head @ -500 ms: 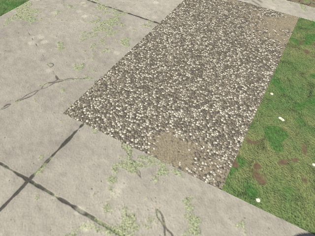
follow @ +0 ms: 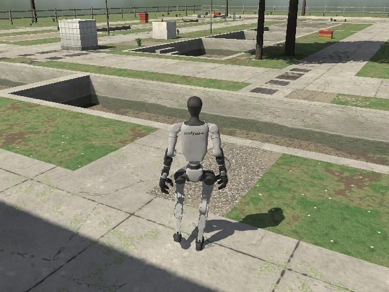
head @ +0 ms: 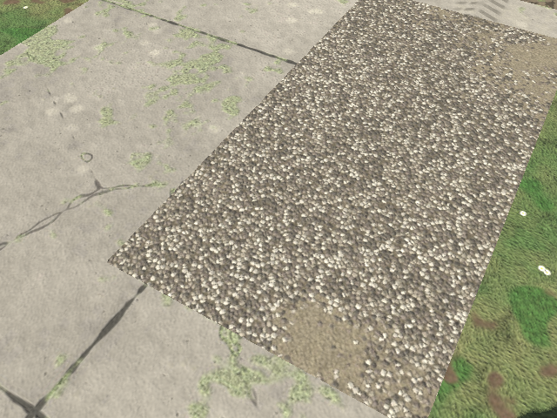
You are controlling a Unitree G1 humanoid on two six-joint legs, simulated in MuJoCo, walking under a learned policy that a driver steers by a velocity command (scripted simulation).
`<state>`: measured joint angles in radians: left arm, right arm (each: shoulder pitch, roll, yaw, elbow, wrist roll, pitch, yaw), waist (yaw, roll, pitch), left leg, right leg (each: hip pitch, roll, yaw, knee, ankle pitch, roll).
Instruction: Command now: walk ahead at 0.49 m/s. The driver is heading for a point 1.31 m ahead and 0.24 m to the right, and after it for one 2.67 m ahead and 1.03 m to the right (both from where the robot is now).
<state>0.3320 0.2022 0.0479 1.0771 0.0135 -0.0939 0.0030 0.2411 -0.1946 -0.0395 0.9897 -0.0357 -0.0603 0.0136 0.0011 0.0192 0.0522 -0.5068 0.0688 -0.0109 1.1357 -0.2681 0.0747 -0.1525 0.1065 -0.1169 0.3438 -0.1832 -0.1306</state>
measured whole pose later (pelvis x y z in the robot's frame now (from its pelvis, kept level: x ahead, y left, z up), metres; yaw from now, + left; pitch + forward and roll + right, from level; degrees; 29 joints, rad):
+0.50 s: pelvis +0.28 +0.05 +0.00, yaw -1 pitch -1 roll +0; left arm 0.29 0.20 0.05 1.02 0.03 -0.07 0.01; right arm 0.23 -0.20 -0.06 1.00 -0.02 -0.09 0.00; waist 0.01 -0.02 0.08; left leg -0.24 -0.06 0.12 0.40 -0.16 0.10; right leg -0.42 -0.01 0.00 1.17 -0.34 -0.07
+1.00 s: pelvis +0.41 +0.02 -0.01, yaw -1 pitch -1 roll +0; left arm 0.22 0.14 0.02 1.05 0.00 -0.02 0.04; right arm 0.32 -0.15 -0.01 1.09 -0.02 -0.01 -0.05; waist -0.01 0.02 0.04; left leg -0.09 -0.01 0.08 0.46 -0.36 0.03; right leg -0.30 0.04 -0.06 0.48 -0.18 -0.07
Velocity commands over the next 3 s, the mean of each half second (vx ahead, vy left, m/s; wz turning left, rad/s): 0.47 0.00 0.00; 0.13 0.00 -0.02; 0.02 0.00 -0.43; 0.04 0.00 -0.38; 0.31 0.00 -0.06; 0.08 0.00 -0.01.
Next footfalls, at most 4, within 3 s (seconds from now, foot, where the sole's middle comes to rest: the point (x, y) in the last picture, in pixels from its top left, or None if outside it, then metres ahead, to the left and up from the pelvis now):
0.34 left None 0.38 0.12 -0.78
0.80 right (321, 417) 0.50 -0.06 -0.78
1.68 right None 0.33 -0.07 -0.78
2.28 left None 0.49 0.08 -0.78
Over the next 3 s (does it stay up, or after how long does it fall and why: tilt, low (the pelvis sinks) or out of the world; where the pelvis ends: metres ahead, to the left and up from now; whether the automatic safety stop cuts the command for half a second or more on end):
stays up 0.53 -0.05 0.00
